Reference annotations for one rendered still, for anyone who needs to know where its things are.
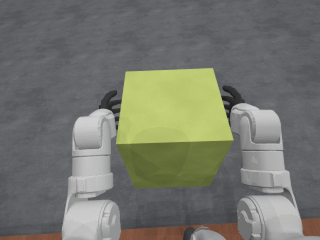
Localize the robot left forearm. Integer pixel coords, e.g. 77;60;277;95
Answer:
62;108;117;239

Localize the robot left hand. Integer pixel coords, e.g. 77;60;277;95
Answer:
99;90;122;130

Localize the robot right hand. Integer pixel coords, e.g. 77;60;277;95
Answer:
221;85;245;126

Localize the right robot foot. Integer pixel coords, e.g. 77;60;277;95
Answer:
183;227;195;240

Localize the right robot thigh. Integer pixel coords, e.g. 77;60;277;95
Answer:
190;229;226;240

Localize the robot right forearm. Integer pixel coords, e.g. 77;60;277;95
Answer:
230;103;303;231

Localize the robot left upper arm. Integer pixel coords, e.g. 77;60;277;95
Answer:
62;199;121;240

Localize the robot right upper arm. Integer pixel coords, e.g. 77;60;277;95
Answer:
237;195;320;240

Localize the carton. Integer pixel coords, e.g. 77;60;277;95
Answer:
116;68;234;188

